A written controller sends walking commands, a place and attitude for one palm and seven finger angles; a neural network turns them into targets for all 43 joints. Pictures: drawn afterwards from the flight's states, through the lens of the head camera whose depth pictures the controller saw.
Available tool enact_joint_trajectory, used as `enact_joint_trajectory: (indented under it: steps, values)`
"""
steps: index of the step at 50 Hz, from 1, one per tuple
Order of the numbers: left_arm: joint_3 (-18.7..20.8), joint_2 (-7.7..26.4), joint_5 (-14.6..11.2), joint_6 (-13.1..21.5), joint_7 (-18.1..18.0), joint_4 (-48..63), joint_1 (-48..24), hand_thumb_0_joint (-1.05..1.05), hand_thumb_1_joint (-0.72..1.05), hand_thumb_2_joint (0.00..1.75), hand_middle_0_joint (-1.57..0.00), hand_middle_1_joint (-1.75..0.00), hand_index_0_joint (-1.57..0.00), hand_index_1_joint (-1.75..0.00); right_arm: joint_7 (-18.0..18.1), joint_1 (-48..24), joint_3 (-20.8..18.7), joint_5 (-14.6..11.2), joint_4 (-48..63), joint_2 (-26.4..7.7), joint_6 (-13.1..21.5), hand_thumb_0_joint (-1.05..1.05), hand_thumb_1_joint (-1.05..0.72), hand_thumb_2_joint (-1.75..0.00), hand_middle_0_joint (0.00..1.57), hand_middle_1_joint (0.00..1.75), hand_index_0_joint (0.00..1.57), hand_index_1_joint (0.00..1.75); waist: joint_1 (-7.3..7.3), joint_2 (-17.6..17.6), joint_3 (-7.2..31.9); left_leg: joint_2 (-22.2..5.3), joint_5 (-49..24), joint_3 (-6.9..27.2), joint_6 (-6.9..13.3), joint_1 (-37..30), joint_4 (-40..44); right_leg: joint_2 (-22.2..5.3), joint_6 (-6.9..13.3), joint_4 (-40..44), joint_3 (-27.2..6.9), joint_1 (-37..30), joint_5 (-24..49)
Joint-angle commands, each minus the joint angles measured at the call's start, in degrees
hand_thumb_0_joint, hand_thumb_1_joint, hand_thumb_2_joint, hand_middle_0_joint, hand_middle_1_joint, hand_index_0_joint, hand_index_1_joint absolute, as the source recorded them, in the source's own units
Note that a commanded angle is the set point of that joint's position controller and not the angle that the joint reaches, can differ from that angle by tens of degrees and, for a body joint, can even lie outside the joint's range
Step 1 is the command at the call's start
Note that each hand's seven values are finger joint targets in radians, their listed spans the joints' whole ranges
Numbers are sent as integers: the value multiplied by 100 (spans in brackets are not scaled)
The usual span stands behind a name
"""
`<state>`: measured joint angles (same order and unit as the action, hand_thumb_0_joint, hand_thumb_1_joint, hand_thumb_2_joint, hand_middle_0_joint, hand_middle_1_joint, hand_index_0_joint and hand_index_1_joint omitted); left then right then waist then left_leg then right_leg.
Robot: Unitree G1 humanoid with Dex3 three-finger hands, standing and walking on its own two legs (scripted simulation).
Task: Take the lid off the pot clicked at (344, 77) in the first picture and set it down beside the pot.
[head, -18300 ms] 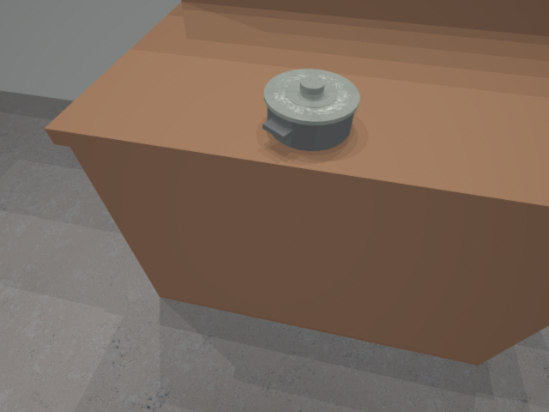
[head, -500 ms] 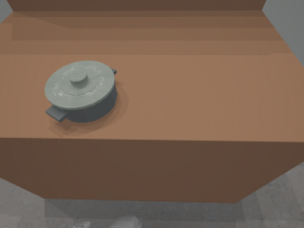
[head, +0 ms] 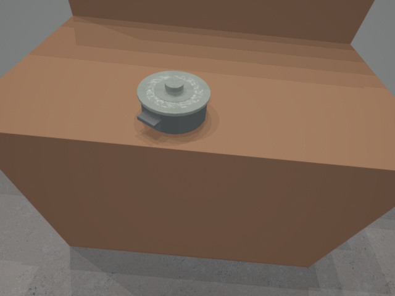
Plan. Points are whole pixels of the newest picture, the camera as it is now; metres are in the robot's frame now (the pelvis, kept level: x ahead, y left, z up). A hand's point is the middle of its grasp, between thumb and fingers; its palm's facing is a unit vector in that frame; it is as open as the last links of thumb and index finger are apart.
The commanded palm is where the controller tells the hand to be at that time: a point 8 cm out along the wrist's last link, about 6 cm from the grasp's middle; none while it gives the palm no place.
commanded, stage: shuffle to correct the standing spot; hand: left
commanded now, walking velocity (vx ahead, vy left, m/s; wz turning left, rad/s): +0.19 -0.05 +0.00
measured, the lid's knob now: (174, 84) +0.55 +0.11 +0.15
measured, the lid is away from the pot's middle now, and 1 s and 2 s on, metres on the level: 0.00 0.00 0.00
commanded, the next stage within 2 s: come to a stop and stand still in 0.48 s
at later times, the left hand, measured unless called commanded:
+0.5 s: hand (127, 295) +0.16 +0.17 -0.17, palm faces -0.02 -1.00 -0.09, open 7.3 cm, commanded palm none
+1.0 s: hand (151, 254) +0.25 +0.13 -0.18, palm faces +0.08 -0.96 -0.28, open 7.4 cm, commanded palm none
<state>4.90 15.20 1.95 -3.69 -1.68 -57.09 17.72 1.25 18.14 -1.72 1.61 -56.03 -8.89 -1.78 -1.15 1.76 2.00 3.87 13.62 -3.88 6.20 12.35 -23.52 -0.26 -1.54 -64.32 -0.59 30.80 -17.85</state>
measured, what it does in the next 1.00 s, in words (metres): walks ahead: right foot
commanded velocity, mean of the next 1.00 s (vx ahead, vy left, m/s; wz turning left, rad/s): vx -0.04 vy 0.02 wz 0.00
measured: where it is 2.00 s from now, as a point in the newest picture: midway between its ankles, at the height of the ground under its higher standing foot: outside the picture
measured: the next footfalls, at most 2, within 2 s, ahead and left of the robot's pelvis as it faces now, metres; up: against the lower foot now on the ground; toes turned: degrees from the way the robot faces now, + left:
right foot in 0.78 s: +0.31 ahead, -0.16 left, +0.00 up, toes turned -4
left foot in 1.30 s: +0.14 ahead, +0.09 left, +0.00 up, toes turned +3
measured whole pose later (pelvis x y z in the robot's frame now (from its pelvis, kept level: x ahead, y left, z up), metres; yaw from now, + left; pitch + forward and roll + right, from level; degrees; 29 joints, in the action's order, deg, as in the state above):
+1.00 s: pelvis +0.18 -0.07 -0.01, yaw +3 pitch +1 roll +2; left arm 3.4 10.0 1.1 0.0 -3.5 -54.3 7.7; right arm 1.5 8.9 -5.0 1.2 -54.4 -12.4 -3.6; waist 0.5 0.9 -9.5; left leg 2.8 27.7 3.2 -3.9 33.7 -74.1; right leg -3.4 3.1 -31.0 5.6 23.5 -8.4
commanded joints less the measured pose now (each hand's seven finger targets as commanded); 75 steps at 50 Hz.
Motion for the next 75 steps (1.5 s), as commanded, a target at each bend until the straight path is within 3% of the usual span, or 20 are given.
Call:
enact_joint_trajectory:
  steps: [1,10,16,32,36,37,38,39,40,41,47,54,61,63,64,65,66,67,70,75]
  values:
    - [-58,120,-24,214,75,347,-284,0,90,90,-20,-30,-20,-30,122,491,-121,-40,137,-629,300,0,-90,-90,20,30,20,30,290,-557,-572,-1635,1290,2137,-8,-763,1640,-239,12,537,-80,879,-63]
    - [-156,-118,-64,263,148,260,-465,0,90,90,-20,-30,-20,-30,205,1035,-88,-28,-316,-618,464,0,-90,-90,20,30,20,30,431,-25,-431,-1970,1038,2382,137,-1186,1744,-329,138,1759,-79,393,-432]
    - [-98,-272,-72,287,170,270,-752,0,90,90,-20,-30,-20,-30,250,1313,-26,-21,-684,-399,522,0,-90,-90,20,30,20,30,481,-446,-589,-1875,500,2166,-147,-1280,1698,-341,122,1530,-84,712,-7]
    - [-233,-668,-128,360,188,602,-2048,0,90,90,-20,-30,-20,-30,300,2138,159,43,-990,-71,492,0,-90,-90,20,30,20,30,699,-1206,-1019,-1568,-4739,860,-306,-1652,552,-232,210,1581,648,1082,436]
    - [-174,-292,-124,464,60,461,-853,0,90,90,-20,-30,-20,-30,275,1737,-54,-98,-717,-500,418,0,-90,-90,20,30,20,30,86,-1195,-269,-1382,-6029,593,-677,-1170,-700,120,362,3429,888,-1257,1447]
    - [-87,-33,-108,495,27,318,-253,0,90,90,-20,-30,-20,-30,244,1605,-160,-167,-597,-624,392,0,-90,-90,20,30,20,30,-184,-1121,39,-1271,-5576,545,-810,-673,-1285,-94,487,3606,776,-2227,2668]
    - [44,443,-56,564,-45,148,371,0,90,90,-20,-30,-20,-30,186,1665,-224,-219,-523,-533,357,0,-90,-90,20,30,20,30,-378,-328,632,-833,-3636,222,-888,340,-2635,-1149,902,3203,-122,-3537,5459]
    - [190,803,-38,660,-90,31,828,0,90,90,-20,-30,-20,-30,140,1726,-263,-247,-422,-343,357,0,-90,-90,20,30,20,30,-404,820,1360,120,2230,-84,-959,1188,-4504,-2691,1770,2979,-1637,-4501,9238]
    - [148,841,-59,672,-128,71,864,0,90,90,-20,-30,-20,-30,170,1531,-259,-211,-273,-456,293,0,-90,-90,20,30,20,30,-359,957,1329,52,2841,522,-797,1207,-5079,-3084,2003,3284,-1598,-4072,9597]
    - [123,682,-51,601,-181,118,604,0,90,90,-20,-30,-20,-30,179,1088,-276,-164,-168,-237,208,0,-90,-90,20,30,20,30,-340,754,473,-17,2712,675,-775,1504,-5114,-2860,1848,3502,-1256,-3349,8792]
    - [126,481,-87,490,-242,601,-545,0,90,90,-20,-30,-20,-30,-29,403,-350,-51,65,-349,-279,0,-90,-90,20,30,20,30,196,408,478,-208,1271,824,-1059,1765,-5330,-1953,1292,3946,-446,-1841,5380]
    - [136,680,-20,404,-179,755,-563,0,90,90,-20,-30,-20,-30,-113,-298,-368,19,397,-636,-350,0,-90,-90,20,30,20,30,160,872,338,-282,449,895,-1099,1913,-5090,-1706,1068,4321,-680,-1298,2274]
    - [157,956,101,209,-52,885,-399,0,90,90,-20,-30,-20,-30,-182,-480,-254,-88,501,-624,-58,0,-90,-90,20,30,20,30,-43,1185,97,-189,1305,89,-849,276,-1838,-1510,902,4991,-981,-830,-708]
    - [110,887,35,173,-31,856,-512,0,90,90,-20,-30,-20,-30,-169,275,-239,-101,286,-608,41,0,-90,-90,20,30,20,30,301,793,223,-149,723,-16,-753,-768,-273,-1206,485,4637,-616,-505,-1191]
    - [14,537,-27,152,-21,858,-422,0,90,90,-20,-30,-20,-30,-125,411,-261,-70,262,-850,112,0,-90,-90,20,30,20,30,356,-314,200,-721,1123,746,-662,-845,554,-785,236,3516,-202,-209,-1197]
    - [-87,63,-105,148,-15,861,-143,0,90,90,-20,-30,-20,-30,-98,-10,-343,5,425,-1243,133,0,-90,-90,20,30,20,30,274,-2123,-185,-2006,2157,2491,-335,-231,1323,-4,-55,2113,351,476,-1310]
    - [-109,119,-118,123,-39,824,-329,0,90,90,-20,-30,-20,-30,-36,-690,-288,38,673,-1432,88,0,-90,-90,20,30,20,30,224,-2060,-807,-2441,2490,2902,-60,1205,1867,-56,-20,1641,-249,285,-1144]
    - [-41,289,-78,92,-18,685,-344,0,90,90,-20,-30,-20,-30,24,-983,-199,59,686,-1182,161,0,-90,-90,20,30,20,30,56,-1870,-950,-2120,2440,2648,-178,1579,2073,-43,-40,1351,-513,-16,-606]
    - [16,197,-65,179,110,343,87,0,90,90,-20,-30,-20,-30,111,-954,-84,-17,447,-837,284,0,-90,-90,20,30,20,30,-149,-1041,-768,-1628,1197,1796,-349,736,1545,151,-39,765,-459,99,108]
    - [-22,55,-35,237,161,234,-151,0,90,90,-20,-30,-20,-30,220,207,-107,-50,-61,-727,375,0,-90,-90,20,30,20,30,303,-656,-539,-1786,29,1598,-305,-848,1362,48,-88,603,-379,859,248]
